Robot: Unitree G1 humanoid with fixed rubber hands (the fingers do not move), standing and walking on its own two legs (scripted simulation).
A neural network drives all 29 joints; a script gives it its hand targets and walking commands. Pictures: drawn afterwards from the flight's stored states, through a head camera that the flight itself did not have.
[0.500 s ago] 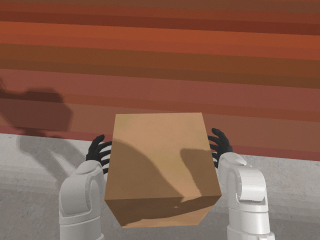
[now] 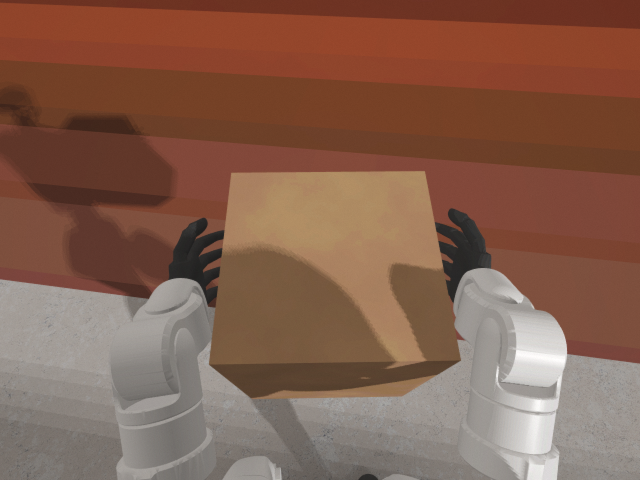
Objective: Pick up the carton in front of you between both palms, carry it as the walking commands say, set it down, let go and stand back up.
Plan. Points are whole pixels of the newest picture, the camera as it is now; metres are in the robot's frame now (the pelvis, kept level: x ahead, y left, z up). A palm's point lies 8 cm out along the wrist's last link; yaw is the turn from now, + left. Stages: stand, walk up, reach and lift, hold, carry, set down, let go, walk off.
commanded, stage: carry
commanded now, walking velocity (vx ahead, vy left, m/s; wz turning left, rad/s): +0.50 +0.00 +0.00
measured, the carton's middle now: (327, 299) +0.31 +0.00 +0.04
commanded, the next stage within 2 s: none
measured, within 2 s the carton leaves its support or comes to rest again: neither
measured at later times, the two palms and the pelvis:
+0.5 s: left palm (233, 65) +0.72 +0.16 +0.11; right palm (409, 64) +0.69 -0.14 +0.11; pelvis +0.32 +0.04 -0.01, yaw -3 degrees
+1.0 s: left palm out of the picture +1.05 +0.13 +0.16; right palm out of the picture +1.09 -0.16 +0.17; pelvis +0.68 -0.05 +0.06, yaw +0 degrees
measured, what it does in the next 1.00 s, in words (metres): climbs: left foot, then right foot 0.11 m higher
